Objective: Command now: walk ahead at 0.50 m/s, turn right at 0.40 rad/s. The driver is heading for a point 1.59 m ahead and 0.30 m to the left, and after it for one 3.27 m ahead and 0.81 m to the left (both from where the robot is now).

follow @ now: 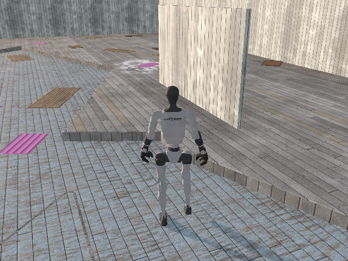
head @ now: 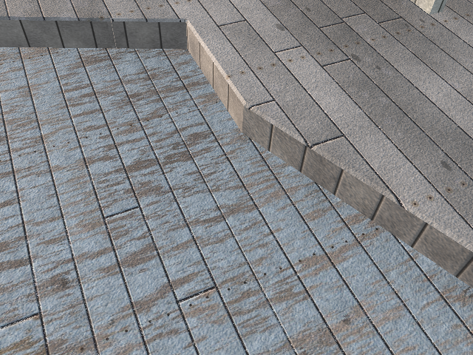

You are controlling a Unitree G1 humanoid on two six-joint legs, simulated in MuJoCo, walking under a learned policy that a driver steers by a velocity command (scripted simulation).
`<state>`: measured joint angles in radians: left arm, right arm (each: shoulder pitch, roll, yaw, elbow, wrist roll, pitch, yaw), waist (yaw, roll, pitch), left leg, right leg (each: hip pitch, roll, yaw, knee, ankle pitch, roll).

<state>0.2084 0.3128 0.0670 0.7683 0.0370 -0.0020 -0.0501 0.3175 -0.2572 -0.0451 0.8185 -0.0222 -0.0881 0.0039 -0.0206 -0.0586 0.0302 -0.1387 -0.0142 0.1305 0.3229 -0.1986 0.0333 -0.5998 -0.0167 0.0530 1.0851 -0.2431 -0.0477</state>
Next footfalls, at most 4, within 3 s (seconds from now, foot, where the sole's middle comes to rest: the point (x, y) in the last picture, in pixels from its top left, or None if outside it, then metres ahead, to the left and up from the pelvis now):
0.24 right None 0.27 -0.13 -0.78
0.78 left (218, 318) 0.59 0.04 -0.78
1.30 right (282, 239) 0.86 -0.17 -0.78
1.86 left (214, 181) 1.10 0.06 -0.78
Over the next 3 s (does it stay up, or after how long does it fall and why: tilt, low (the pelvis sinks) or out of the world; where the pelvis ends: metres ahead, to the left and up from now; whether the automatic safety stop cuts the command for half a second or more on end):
stays up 1.48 0.28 -0.02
